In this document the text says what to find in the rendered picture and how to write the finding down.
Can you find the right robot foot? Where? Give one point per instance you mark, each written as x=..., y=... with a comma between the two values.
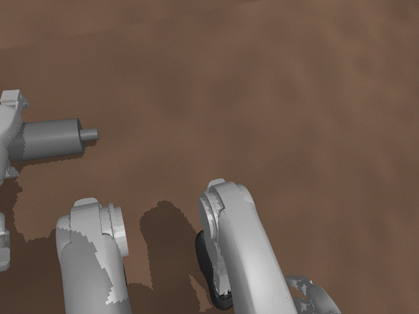
x=222, y=302

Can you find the left robot hand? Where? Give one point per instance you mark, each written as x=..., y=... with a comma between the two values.
x=12, y=103

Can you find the bottle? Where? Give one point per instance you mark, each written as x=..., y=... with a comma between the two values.
x=51, y=138

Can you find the right robot hand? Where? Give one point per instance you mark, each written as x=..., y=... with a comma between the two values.
x=318, y=302

